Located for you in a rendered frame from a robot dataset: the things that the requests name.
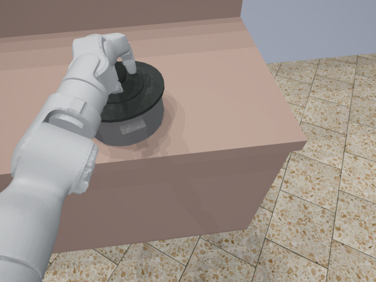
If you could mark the robot left upper arm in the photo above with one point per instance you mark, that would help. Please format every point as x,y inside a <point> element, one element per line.
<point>56,162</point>

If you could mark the pot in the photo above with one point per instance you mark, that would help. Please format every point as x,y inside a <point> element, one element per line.
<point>131,131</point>

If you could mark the table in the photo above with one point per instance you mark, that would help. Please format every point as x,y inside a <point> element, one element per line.
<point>226,129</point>

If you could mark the robot left forearm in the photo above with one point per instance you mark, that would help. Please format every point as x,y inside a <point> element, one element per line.
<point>77,104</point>

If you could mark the knob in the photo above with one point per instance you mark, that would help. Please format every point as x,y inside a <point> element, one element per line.
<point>121,72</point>

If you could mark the left robot hand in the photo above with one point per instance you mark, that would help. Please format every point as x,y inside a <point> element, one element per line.
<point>125,52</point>

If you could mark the lid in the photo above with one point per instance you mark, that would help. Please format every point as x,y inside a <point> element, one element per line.
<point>141,91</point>

